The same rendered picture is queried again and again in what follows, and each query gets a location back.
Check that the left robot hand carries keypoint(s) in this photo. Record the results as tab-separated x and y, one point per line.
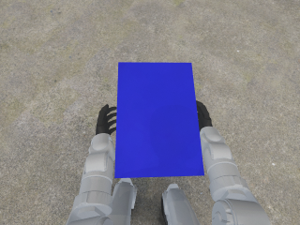
102	121

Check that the left robot forearm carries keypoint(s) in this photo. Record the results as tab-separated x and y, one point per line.
94	197

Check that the left robot upper arm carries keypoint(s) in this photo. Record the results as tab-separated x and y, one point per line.
98	220

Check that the right robot hand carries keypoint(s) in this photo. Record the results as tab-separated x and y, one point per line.
203	116

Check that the right robot forearm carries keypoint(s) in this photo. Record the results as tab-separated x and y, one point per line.
225	179

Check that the robot left thigh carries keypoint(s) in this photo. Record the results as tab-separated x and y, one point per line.
123	200

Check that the robot left shin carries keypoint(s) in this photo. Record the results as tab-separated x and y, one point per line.
124	180

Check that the right robot upper arm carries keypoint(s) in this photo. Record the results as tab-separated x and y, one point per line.
238	212

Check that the carton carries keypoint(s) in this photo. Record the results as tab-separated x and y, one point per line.
157	125

